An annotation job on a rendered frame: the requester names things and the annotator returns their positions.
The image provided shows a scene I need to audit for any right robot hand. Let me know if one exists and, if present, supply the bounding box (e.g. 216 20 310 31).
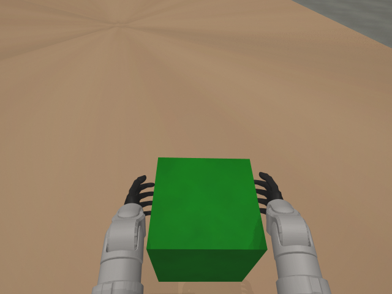
254 172 283 214

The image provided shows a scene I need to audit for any right robot forearm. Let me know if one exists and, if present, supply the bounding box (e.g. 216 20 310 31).
266 199 331 294

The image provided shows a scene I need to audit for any carton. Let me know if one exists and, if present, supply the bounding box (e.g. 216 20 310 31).
146 157 268 282

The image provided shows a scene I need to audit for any left robot hand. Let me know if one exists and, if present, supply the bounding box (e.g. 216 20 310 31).
124 175 155 216

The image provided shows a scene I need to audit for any left robot forearm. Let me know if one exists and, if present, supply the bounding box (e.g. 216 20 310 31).
91 203 146 294

